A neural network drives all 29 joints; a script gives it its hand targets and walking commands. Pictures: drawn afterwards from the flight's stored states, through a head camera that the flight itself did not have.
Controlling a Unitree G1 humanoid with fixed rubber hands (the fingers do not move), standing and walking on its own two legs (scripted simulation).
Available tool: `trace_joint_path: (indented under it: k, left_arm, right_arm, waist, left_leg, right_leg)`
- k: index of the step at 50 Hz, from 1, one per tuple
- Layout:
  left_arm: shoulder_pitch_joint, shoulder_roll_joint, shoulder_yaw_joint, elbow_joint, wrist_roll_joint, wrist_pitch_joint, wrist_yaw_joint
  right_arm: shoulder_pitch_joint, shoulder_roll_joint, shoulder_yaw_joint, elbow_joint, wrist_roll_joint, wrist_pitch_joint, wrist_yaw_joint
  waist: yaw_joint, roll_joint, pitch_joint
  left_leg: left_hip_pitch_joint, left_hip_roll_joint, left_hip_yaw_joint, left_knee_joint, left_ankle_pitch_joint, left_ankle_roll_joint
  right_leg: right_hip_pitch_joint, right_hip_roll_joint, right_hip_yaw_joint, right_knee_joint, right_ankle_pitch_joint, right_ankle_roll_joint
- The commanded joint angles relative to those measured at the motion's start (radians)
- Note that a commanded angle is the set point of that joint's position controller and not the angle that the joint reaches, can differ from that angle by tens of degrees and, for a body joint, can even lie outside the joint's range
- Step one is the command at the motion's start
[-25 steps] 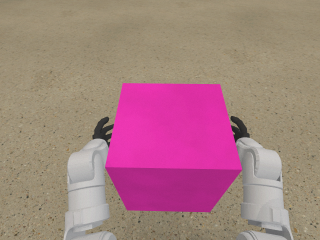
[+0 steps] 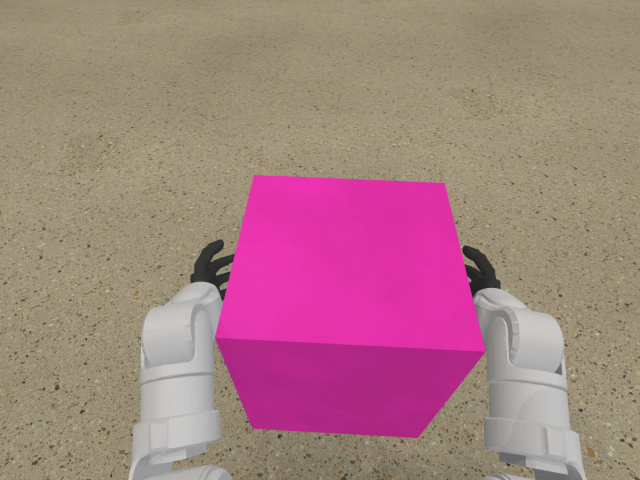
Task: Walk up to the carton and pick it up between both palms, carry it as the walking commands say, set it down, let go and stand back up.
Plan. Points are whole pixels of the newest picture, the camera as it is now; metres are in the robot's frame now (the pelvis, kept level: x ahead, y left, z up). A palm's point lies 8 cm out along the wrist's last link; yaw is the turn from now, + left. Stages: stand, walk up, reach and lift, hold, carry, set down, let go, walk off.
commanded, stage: carry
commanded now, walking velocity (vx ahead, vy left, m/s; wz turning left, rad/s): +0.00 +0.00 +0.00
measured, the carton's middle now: (341, 315) +0.33 -0.01 +0.02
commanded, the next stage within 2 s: none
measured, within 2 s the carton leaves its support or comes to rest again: neither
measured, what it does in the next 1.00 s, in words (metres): stands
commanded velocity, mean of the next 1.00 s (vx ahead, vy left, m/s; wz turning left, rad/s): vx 0.00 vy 0.00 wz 0.00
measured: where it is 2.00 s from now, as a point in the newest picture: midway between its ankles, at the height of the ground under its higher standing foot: outside the picture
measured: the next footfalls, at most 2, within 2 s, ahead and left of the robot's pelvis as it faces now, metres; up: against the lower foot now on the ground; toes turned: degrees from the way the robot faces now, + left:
none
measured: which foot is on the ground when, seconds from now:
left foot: down 0.00-1.00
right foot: down 0.00-1.00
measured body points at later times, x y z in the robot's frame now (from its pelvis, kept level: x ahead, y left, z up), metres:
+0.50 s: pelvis +0.00 +0.00 +0.00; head -0.03 +0.00 +0.45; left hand +0.32 +0.16 +0.09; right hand +0.31 -0.18 +0.08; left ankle +0.04 +0.09 -0.72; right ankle +0.05 -0.10 -0.72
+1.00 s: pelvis +0.00 +0.00 +0.00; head -0.02 +0.00 +0.45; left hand +0.31 +0.15 +0.08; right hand +0.30 -0.18 +0.07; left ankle +0.04 +0.09 -0.72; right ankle +0.05 -0.10 -0.72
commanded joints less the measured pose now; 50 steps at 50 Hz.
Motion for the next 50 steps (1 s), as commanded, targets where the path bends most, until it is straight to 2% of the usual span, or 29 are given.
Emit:
trace_joint_path:
  k: [1, 3, 6, 9, 12, 13, 15, 18, 22, 24, 26, 28, 32, 33, 34, 35, 36, 37, 38, 39, 40, 41, 42, 43, 45, 46, 47, 48, 50]
  left_arm:
    - [-0.608, -0.745, -0.578, -0.046, -0.094, -0.093, -0.076]
    - [-0.611, -0.757, -0.591, -0.094, -0.145, -0.097, -0.065]
    - [-0.374, -0.808, -0.654, -0.159, -0.141, -0.036, -0.067]
    - [-0.665, -0.799, -0.662, -0.263, -0.182, -0.065, -0.053]
    - [-0.477, -0.825, -0.671, -0.243, -0.171, -0.02, -0.055]
    - [-0.291, -0.747, -0.571, -0.017, -0.075, -0.024, -0.071]
    - [-0.51, -0.813, -0.668, -0.271, -0.186, -0.038, -0.054]
    - [-0.504, -0.756, -0.628, -0.113, -0.124, -0.015, -0.062]
    - [-0.365, -0.684, -0.508, 0.124, -0.03, -0.079, -0.09]
    - [-0.467, -0.766, -0.583, -0.071, -0.11, -0.088, -0.088]
    - [-0.59, -0.708, -0.574, 0.066, -0.086, -0.09, -0.075]
    - [-0.388, -0.693, -0.526, 0.183, -0.038, -0.103, -0.093]
    - [-0.55, -0.835, -0.629, -0.075, -0.157, -0.101, -0.079]
    - [-0.406, -0.841, -0.686, -0.211, -0.19, -0.082, -0.081]
    - [-0.677, -0.849, -0.71, -0.368, -0.251, -0.086, -0.054]
    - [-0.326, -0.81, -0.665, -0.223, -0.172, -0.035, -0.07]
    - [-0.344, -0.795, -0.657, -0.201, -0.165, -0.02, -0.055]
    - [-0.278, -0.669, -0.567, 0.005, -0.044, -0.028, -0.064]
    - [-0.512, -0.752, -0.654, -0.252, -0.134, -0.049, -0.063]
    - [-0.396, -0.79, -0.674, -0.183, -0.137, -0.032, -0.072]
    - [-0.642, -0.68, -0.533, 0.057, -0.057, -0.073, -0.081]
    - [-0.291, -0.686, -0.486, 0.15, 0.01, -0.063, -0.106]
    - [-0.186, -0.73, -0.56, 0.03, -0.056, -0.082, -0.114]
    - [-0.537, -0.773, -0.626, -0.172, -0.156, -0.117, -0.093]
    - [-0.334, -0.801, -0.604, -0.166, -0.146, -0.101, -0.096]
    - [-0.499, -0.792, -0.637, -0.176, -0.175, -0.108, -0.082]
    - [-0.283, -0.792, -0.636, -0.192, -0.143, -0.088, -0.085]
    - [-0.633, -0.84, -0.727, -0.506, -0.266, -0.086, -0.066]
    - [-0.262, -0.849, -0.723, -0.364, -0.202, -0.021, -0.07]
  right_arm:
    - [-0.689, 0.779, 0.627, -0.096, 0.164, -0.058, 0.086]
    - [-0.81, 0.74, 0.648, -0.277, 0.221, -0.086, 0.06]
    - [-0.423, 0.835, 0.686, -0.172, 0.183, 0.007, 0.066]
    - [-0.821, 0.841, 0.748, -0.361, 0.276, -0.03, 0.056]
    - [-0.535, 0.858, 0.735, -0.28, 0.231, 0.024, 0.06]
    - [-0.409, 0.78, 0.659, -0.104, 0.168, 0.025, 0.077]
    - [-0.649, 0.834, 0.751, -0.357, 0.266, 0.0, 0.058]
    - [-0.583, 0.79, 0.68, -0.165, 0.191, 0.024, 0.061]
    - [-0.494, 0.708, 0.579, 0.042, 0.107, -0.044, 0.095]
    - [-0.628, 0.795, 0.67, -0.176, 0.187, -0.055, 0.085]
    - [-0.644, 0.728, 0.589, 0.053, 0.13, -0.051, 0.081]
    - [-0.516, 0.699, 0.575, 0.074, 0.1, -0.073, 0.099]
    - [-0.74, 0.842, 0.721, -0.229, 0.236, -0.074, 0.079]
    - [-0.48, 0.849, 0.718, -0.252, 0.222, -0.052, 0.078]
    - [-0.774, 0.853, 0.752, -0.462, 0.301, -0.059, 0.051]
    - [-0.423, 0.865, 0.727, -0.24, 0.232, 0.007, 0.072]
    - [-0.46, 0.837, 0.735, -0.261, 0.242, 0.023, 0.059]
    - [-0.336, 0.728, 0.629, 0.009, 0.14, 0.023, 0.088]
    - [-0.578, 0.823, 0.716, -0.246, 0.237, 0.001, 0.087]
    - [-0.478, 0.818, 0.727, -0.21, 0.212, 0.012, 0.092]
    - [-0.764, 0.696, 0.594, -0.009, 0.128, -0.034, 0.089]
    - [-0.413, 0.736, 0.598, 0.053, 0.096, -0.022, 0.115]
    - [-0.285, 0.778, 0.635, -0.028, 0.118, -0.045, 0.118]
    - [-0.636, 0.778, 0.683, -0.293, 0.22, -0.09, 0.091]
    - [-0.461, 0.808, 0.679, -0.264, 0.202, -0.063, 0.095]
    - [-0.673, 0.805, 0.717, -0.289, 0.246, -0.076, 0.082]
    - [-0.421, 0.808, 0.714, -0.262, 0.214, -0.049, 0.091]
    - [-0.693, 0.911, 0.795, -0.504, 0.332, -0.041, 0.064]
    - [-0.365, 0.879, 0.796, -0.422, 0.272, 0.023, 0.073]
  waist:
    - [0.032, 0.053, -0.36]
    - [0.037, 0.029, -0.352]
    - [0.026, 0.018, -0.354]
    - [0.025, 0.037, -0.388]
    - [0.021, -0.005, -0.362]
    - [0.029, 0.009, -0.356]
    - [0.033, 0.023, -0.379]
    - [0.024, 0.065, -0.398]
    - [0.032, 0.013, -0.344]
    - [0.03, -0.051, -0.318]
    - [0.027, 0.105, -0.293]
    - [0.031, 0.01, -0.298]
    - [0.03, -0.007, -0.29]
    - [0.029, 0.032, -0.354]
    - [0.026, 0.044, -0.358]
    - [0.02, 0.002, -0.349]
    - [0.024, -0.009, -0.32]
    - [0.023, 0.081, -0.316]
    - [0.028, 0.048, -0.293]
    - [0.029, 0.018, -0.323]
    - [0.034, -0.018, -0.283]
    - [0.031, -0.071, -0.279]
    - [0.034, -0.012, -0.279]
    - [0.034, 0.059, -0.329]
    - [0.026, -0.035, -0.293]
    - [0.025, -0.002, -0.34]
    - [0.027, -0.029, -0.357]
    - [0.023, -0.028, -0.329]
    - [0.024, 0.015, -0.385]
  left_leg:
    - [0.23, 0.144, -0.199, -0.161, 0.002, 0.016]
    - [0.178, 0.146, -0.166, -0.14, 0.036, 0.01]
    - [0.203, 0.133, -0.158, -0.131, 0.031, 0.019]
    - [0.203, 0.118, -0.164, -0.097, 0.113, -0.001]
    - [0.214, 0.146, -0.202, -0.158, 0.03, 0.019]
    - [0.167, 0.152, -0.191, -0.15, 0.01, 0.023]
    - [0.157, 0.112, -0.156, -0.119, 0.036, 0.001]
    - [0.202, 0.128, -0.179, -0.097, 0.173, 0.007]
    - [0.191, 0.137, -0.153, -0.121, 0.023, 0.008]
    - [0.169, 0.124, -0.182, -0.147, -0.02, 0.004]
    - [0.205, 0.142, -0.19, -0.202, -0.037, 0.014]
    - [0.191, 0.175, -0.214, -0.227, -0.102, 0.029]
    - [0.176, 0.142, -0.179, -0.171, -0.04, 0.019]
    - [0.202, 0.127, -0.168, -0.151, -0.047, 0.015]
    - [0.186, 0.137, -0.167, -0.158, -0.023, 0.014]
    - [0.191, 0.134, -0.166, -0.158, -0.018, 0.011]
    - [0.178, 0.13, -0.168, -0.15, -0.024, 0.004]
    - [0.168, 0.141, -0.211, -0.204, -0.056, 0.02]
    - [0.158, 0.15, -0.201, -0.205, -0.031, 0.014]
    - [0.19, 0.14, -0.188, -0.166, -0.035, 0.006]
    - [0.147, 0.127, -0.177, -0.164, -0.067, 0.001]
    - [0.152, 0.112, -0.172, -0.152, -0.113, 0.01]
    - [0.177, 0.116, -0.167, -0.136, -0.088, -0.003]
    - [0.2, 0.117, -0.178, -0.149, -0.083, 0.003]
    - [0.178, 0.135, -0.174, -0.174, -0.067, 0.01]
    - [0.218, 0.124, -0.171, -0.149, -0.029, -0.001]
    - [0.218, 0.116, -0.18, -0.162, -0.027, 0.005]
    - [0.17, 0.132, -0.184, -0.158, 0.02, 0.013]
    - [0.236, 0.121, -0.158, -0.136, 0.028, 0.007]
  right_leg:
    - [0.025, -0.109, 0.136, -0.16, 0.167, -0.063]
    - [0.073, -0.103, 0.096, -0.15, 0.207, -0.052]
    - [0.062, -0.123, 0.119, -0.173, 0.243, -0.058]
    - [0.092, -0.145, 0.151, -0.166, 0.317, -0.061]
    - [0.081, -0.117, 0.123, -0.164, 0.173, -0.053]
    - [0.086, -0.11, 0.093, -0.151, 0.175, -0.051]
    - [0.123, -0.143, 0.144, -0.159, 0.278, -0.056]
    - [0.1, -0.132, 0.139, -0.153, 0.325, -0.051]
    - [0.078, -0.126, 0.134, -0.176, 0.186, -0.049]
    - [0.058, -0.12, 0.134, -0.197, 0.144, -0.053]
    - [0.01, -0.11, 0.131, -0.167, 0.107, -0.05]
    - [0.02, -0.088, 0.101, -0.165, 0.038, -0.054]
    - [0.03, -0.109, 0.112, -0.204, 0.15, -0.066]
    - [0.047, -0.118, 0.123, -0.189, 0.161, -0.068]
    - [0.054, -0.117, 0.119, -0.169, 0.212, -0.062]
    - [0.052, -0.121, 0.122, -0.179, 0.187, -0.061]
    - [0.074, -0.124, 0.12, -0.189, 0.196, -0.061]
    - [0.055, -0.122, 0.109, -0.165, 0.158, -0.048]
    - [0.037, -0.115, 0.103, -0.167, 0.144, -0.059]
    - [0.008, -0.125, 0.122, -0.172, 0.128, -0.064]
    - [0.029, -0.126, 0.138, -0.233, 0.092, -0.044]
    - [0.003, -0.13, 0.15, -0.248, 0.032, -0.049]
    - [-0.006, -0.142, 0.185, -0.253, 0.06, -0.057]
    - [0.006, -0.134, 0.164, -0.218, 0.079, -0.064]
    - [0.013, -0.108, 0.116, -0.213, 0.112, -0.063]
    - [0.042, -0.115, 0.152, -0.207, 0.149, -0.072]
    - [0.05, -0.126, 0.137, -0.197, 0.16, -0.058]
    - [0.093, -0.132, 0.125, -0.184, 0.227, -0.057]
    - [0.07, -0.125, 0.126, -0.18, 0.218, -0.062]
